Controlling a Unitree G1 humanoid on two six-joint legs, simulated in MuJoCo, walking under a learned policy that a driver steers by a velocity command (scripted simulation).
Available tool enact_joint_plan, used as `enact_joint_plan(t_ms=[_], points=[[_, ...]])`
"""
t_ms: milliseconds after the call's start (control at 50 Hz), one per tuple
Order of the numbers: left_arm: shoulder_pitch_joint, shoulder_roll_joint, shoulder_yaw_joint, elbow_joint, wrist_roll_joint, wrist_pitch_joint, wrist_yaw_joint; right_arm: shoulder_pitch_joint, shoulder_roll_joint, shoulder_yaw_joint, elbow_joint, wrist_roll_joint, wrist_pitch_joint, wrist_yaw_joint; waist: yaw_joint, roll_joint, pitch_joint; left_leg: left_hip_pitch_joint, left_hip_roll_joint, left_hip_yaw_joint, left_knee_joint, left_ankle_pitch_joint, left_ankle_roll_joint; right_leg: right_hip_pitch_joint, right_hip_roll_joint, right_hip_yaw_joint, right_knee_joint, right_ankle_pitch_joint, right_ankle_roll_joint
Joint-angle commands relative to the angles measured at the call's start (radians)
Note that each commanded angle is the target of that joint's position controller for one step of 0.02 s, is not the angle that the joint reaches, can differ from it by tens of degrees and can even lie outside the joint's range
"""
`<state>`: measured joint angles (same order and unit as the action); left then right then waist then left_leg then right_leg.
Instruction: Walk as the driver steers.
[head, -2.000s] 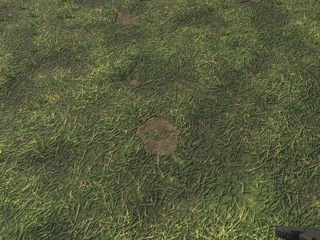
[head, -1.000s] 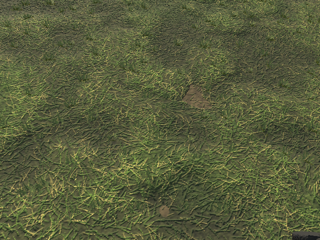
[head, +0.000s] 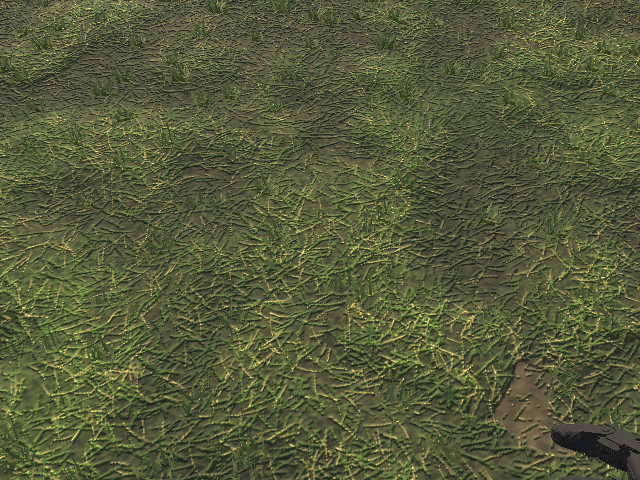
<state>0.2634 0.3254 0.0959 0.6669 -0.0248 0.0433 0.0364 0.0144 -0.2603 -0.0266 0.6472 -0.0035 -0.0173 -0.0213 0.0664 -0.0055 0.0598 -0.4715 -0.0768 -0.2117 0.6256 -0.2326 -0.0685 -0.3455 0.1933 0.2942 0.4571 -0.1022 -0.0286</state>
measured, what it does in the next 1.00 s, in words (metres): steps on the spot, turning right: left foot, then right foot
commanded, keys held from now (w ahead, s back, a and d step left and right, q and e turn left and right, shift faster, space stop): e+shift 0.46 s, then shift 0.54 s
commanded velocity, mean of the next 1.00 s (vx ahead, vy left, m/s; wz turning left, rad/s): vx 0.02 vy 0.00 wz -0.63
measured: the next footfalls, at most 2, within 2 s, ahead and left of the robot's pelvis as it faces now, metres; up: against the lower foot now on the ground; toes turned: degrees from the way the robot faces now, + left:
left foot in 0.04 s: +0.14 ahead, +0.12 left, +0.00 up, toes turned -14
right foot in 0.54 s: +0.01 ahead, -0.11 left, +0.00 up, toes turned -35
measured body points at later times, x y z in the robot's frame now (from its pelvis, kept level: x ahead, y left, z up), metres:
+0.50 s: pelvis +0.03 +0.02 +0.00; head +0.07 +0.00 +0.45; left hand +0.32 +0.18 -0.08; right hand +0.03 -0.30 -0.10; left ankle +0.11 +0.13 -0.73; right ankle -0.02 -0.10 -0.71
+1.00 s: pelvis +0.04 -0.01 +0.00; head +0.06 -0.01 +0.45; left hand +0.32 +0.09 -0.10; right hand -0.02 -0.30 -0.11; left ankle +0.12 +0.10 -0.74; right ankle -0.03 -0.09 -0.73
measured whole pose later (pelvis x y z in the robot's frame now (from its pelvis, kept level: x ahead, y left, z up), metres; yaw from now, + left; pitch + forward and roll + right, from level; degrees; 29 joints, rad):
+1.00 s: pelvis +0.04 -0.01 +0.00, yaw -37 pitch +0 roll +0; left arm 0.13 0.24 0.02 0.72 0.02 0.01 0.00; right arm 0.18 -0.26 -0.04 0.76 -0.01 0.02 -0.01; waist 0.00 -0.01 0.01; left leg -0.25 0.03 0.00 0.52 -0.28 -0.02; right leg -0.25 0.04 0.03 0.52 -0.27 -0.02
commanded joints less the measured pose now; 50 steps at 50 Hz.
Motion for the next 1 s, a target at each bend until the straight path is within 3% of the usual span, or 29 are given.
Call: enact_joint_plan(t_ms=[20, 40, 60, 80, 100, 120, 160, 220, 300, 420, 480, 520, 540, 560, 580, 600, 620, 640, 660, 720, 800, 860, 900, 920, 940, 960, 980, 1000], points=[[-0.052, 0.121, 0.034, -0.1, -0.004, 0.002, 0.008, 0.07, -0.131, -0.055, -0.039, 0.014, -0.034, 0.005, -0.08, -0.182, -0.13, 0.246, 0.014, 0.043, -0.234, 0.101, 0.029, 0.022, -0.19, 0.301, -0.085, -0.214, -0.079], [-0.005, 0.074, 0.02, -0.096, -0.007, 0.005, 0.004, 0.084, -0.16, -0.065, -0.037, 0.006, -0.035, 0.001, -0.065, -0.099, -0.173, 0.366, 0.14, -0.024, -0.309, 0.123, 0.084, -0.025, -0.134, 0.237, 0.046, -0.405, -0.042], [0.037, 0.029, 0.007, -0.108, -0.006, 0.004, 0.002, 0.066, -0.226, -0.073, -0.054, -0.026, -0.023, -0.005, -0.025, 0.136, -0.201, 0.461, 0.357, -0.264, -0.329, 0.154, 0.209, -0.181, -0.019, 0.039, 0.269, -0.543, 0.004], [0.06, 0.108, 0.027, -0.122, -0.002, -0.009, -0.005, 0.056, -0.198, -0.072, -0.053, -0.063, -0.02, 0.0, -0.006, 0.243, -0.194, 0.384, 0.456, -0.394, -0.357, 0.16, 0.293, -0.248, -0.053, -0.038, 0.484, -0.525, 0.041], [0.06, 0.18, 0.046, -0.101, -0.001, -0.009, -0.01, 0.011, -0.145, -0.06, -0.072, -0.051, -0.02, -0.002, -0.005, 0.184, -0.149, 0.342, 0.422, -0.312, -0.356, 0.134, 0.291, -0.262, -0.107, -0.076, 0.587, -0.441, 0.074], [0.066, 0.19, 0.053, -0.079, -0.002, 0.0, -0.008, -0.02, -0.112, -0.053, -0.078, -0.034, -0.015, -0.007, -0.007, 0.131, -0.117, 0.31, 0.352, -0.194, -0.342, 0.078, 0.256, -0.267, -0.13, -0.101, 0.643, -0.367, 0.093], [0.09, 0.149, 0.044, -0.067, 0.004, 0.018, -0.006, -0.034, -0.107, -0.047, -0.081, -0.014, -0.002, -0.02, -0.012, 0.112, -0.092, 0.285, 0.299, -0.076, -0.337, 0.116, 0.242, -0.297, -0.155, -0.153, 0.794, -0.292, 0.125], [0.016, 0.11, 0.025, -0.111, -0.008, 0.017, -0.013, 0.021, -0.115, -0.047, -0.066, -0.027, 0.01, -0.03, -0.056, 0.133, -0.083, 0.323, 0.281, 0.044, -0.352, 0.197, 0.273, -0.346, -0.218, -0.238, 0.785, -0.234, 0.16], [-0.059, 0.09, 0.01, -0.154, -0.003, 0.011, -0.023, 0.096, -0.162, -0.066, -0.038, -0.029, 0.019, -0.031, -0.104, 0.137, -0.119, 0.435, 0.342, 0.093, -0.354, 0.248, 0.313, -0.355, -0.282, -0.254, 0.656, -0.232, 0.18], [-0.088, 0.069, 0.002, -0.165, 0.002, 0.024, -0.044, 0.075, -0.21, -0.094, -0.025, -0.015, 0.016, -0.003, -0.097, 0.148, -0.133, 0.391, 0.388, 0.236, -0.345, 0.271, 0.297, -0.173, -0.295, -0.33, 0.42, -0.23, 0.126], [-0.101, 0.075, 0.008, -0.173, 0.002, 0.042, -0.058, 0.091, -0.225, -0.107, -0.008, 0.012, 0.008, 0.015, -0.088, 0.161, -0.15, 0.398, 0.417, 0.273, -0.284, 0.342, 0.265, -0.068, -0.272, -0.358, 0.267, -0.254, 0.077], [-0.036, 0.077, 0.019, -0.148, 0.006, 0.048, -0.06, 0.09, -0.213, -0.105, 0.009, 0.04, 0.007, 0.02, -0.037, 0.135, -0.166, 0.35, 0.395, 0.321, -0.171, 0.337, 0.198, 0.096, -0.225, -0.374, 0.037, -0.131, 0.016], [0.028, 0.123, 0.036, -0.121, 0.009, 0.047, -0.048, 0.152, -0.168, -0.092, 0.039, 0.038, 0.005, 0.026, -0.024, 0.043, -0.177, 0.232, 0.339, 0.376, -0.052, 0.24, 0.122, 0.262, -0.225, -0.315, -0.069, 0.043, -0.028], [0.083, 0.251, 0.064, -0.124, 0.01, 0.039, -0.027, 0.163, -0.107, -0.069, 0.005, -0.013, 0.003, 0.036, -0.045, -0.279, -0.189, -0.092, 0.213, 0.457, 0.268, -0.296, 0.018, 0.477, -0.491, 0.034, -0.052, 0.515, -0.135], [0.014, 0.271, 0.057, -0.161, 0.049, 0.013, -0.028, 0.106, -0.128, -0.074, -0.027, -0.027, 0.006, 0.021, -0.023, -0.3, -0.224, -0.24, 0.131, 0.308, 0.484, -0.457, -0.027, 0.382, -0.636, 0.177, -0.053, 0.551, -0.321], [0.002, 0.201, 0.039, -0.157, 0.057, -0.009, -0.037, 0.04, -0.178, -0.087, -0.024, -0.006, 0.016, 0.01, 0.02, -0.176, -0.224, -0.226, 0.145, 0.226, 0.573, -0.397, -0.014, 0.338, -0.573, 0.071, -0.075, 0.476, -0.307], [-0.04, 0.173, 0.026, -0.138, 0.049, -0.025, -0.036, 0.042, -0.165, -0.086, -0.022, 0.011, 0.021, 0.002, -0.014, -0.16, -0.182, -0.23, 0.149, 0.204, 0.558, -0.313, 0.004, 0.297, -0.507, -0.008, -0.082, 0.391, -0.249], [-0.088, 0.144, 0.018, -0.137, 0.033, -0.029, -0.032, 0.069, -0.162, -0.086, 0.002, 0.004, 0.026, -0.009, -0.039, -0.121, -0.173, -0.226, 0.158, 0.191, 0.532, -0.243, 0.005, 0.288, -0.465, -0.047, -0.081, 0.328, -0.203], [-0.128, 0.126, 0.007, -0.137, 0.022, -0.029, -0.028, 0.096, -0.17, -0.089, 0.012, -0.006, 0.031, -0.013, -0.061, -0.134, -0.164, -0.195, 0.147, 0.198, 0.538, -0.182, -0.003, 0.255, -0.447, -0.076, -0.082, 0.367, -0.193], [-0.153, 0.094, -0.014, -0.127, 0.035, -0.034, -0.019, 0.154, -0.155, -0.083, 0.036, 0.003, 0.033, -0.007, -0.086, -0.129, -0.185, -0.101, 0.129, 0.198, 0.493, -0.094, -0.017, 0.224, -0.418, -0.121, -0.096, 0.391, -0.196], [-0.153, 0.094, -0.018, -0.095, 0.037, -0.034, -0.017, 0.124, -0.11, -0.057, 0.029, 0.002, 0.036, 0.0, -0.061, -0.138, -0.153, 0.005, 0.139, 0.19, 0.229, -0.084, -0.013, 0.201, -0.409, -0.113, -0.101, 0.261, -0.194], [-0.142, 0.1, -0.019, -0.064, 0.037, -0.033, -0.028, 0.12, -0.123, -0.055, 0.026, 0.005, 0.037, 0.004, -0.044, -0.149, -0.119, 0.092, 0.128, 0.201, 0.11, -0.133, 0.001, 0.151, -0.419, -0.071, -0.101, 0.176, -0.211], [-0.155, 0.081, -0.029, -0.044, 0.03, -0.035, -0.035, 0.138, -0.116, -0.053, 0.033, 0.006, 0.033, 0.005, -0.059, -0.137, -0.105, 0.158, 0.12, 0.207, -0.014, -0.091, 0.016, 0.129, -0.408, -0.05, -0.083, 0.137, -0.198], [-0.166, 0.063, -0.037, -0.034, 0.023, -0.036, -0.036, 0.164, -0.102, -0.048, 0.043, 0.001, 0.028, 0.008, -0.085, -0.119, -0.102, 0.232, 0.114, 0.216, -0.146, 0.02, 0.031, 0.105, -0.388, -0.058, -0.066, 0.106, -0.171], [-0.137, 0.038, -0.046, -0.015, 0.024, -0.042, -0.036, 0.174, -0.106, -0.044, 0.047, -0.014, 0.022, 0.01, -0.091, -0.081, -0.11, 0.322, 0.134, 0.184, -0.24, 0.178, 0.046, 0.076, -0.355, -0.068, -0.058, 0.044, -0.123], [-0.098, 0.016, -0.054, -0.007, 0.045, -0.052, -0.038, 0.183, -0.162, -0.051, 0.04, -0.025, 0.017, 0.005, -0.057, 0.016, -0.143, 0.412, 0.224, 0.093, -0.223, 0.41, 0.075, 0.037, -0.29, -0.11, -0.009, -0.063, -0.063], [-0.041, 0.013, -0.05, 0.004, 0.05, -0.058, -0.042, 0.138, -0.196, -0.06, 0.052, -0.013, 0.016, 0.004, 0.009, 0.15, -0.142, 0.354, 0.241, 0.093, -0.182, 0.332, 0.128, 0.059, -0.218, -0.187, -0.028, -0.152, -0.018], [-0.096, 0.035, -0.049, 0.015, 0.058, -0.055, -0.038, 0.112, -0.128, -0.048, 0.042, -0.005, 0.013, 0.011, -0.036, 0.13, -0.13, 0.28, 0.214, 0.102, -0.199, 0.174, 0.137, 0.12, -0.21, -0.207, -0.029, -0.144, 0.013]])
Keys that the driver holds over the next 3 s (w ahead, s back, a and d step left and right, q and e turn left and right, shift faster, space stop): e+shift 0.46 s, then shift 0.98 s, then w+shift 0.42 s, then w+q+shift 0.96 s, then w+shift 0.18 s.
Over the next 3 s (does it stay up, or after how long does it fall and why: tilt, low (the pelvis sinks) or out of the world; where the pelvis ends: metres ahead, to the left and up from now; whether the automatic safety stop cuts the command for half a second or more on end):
stays up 0.91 -0.43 -0.01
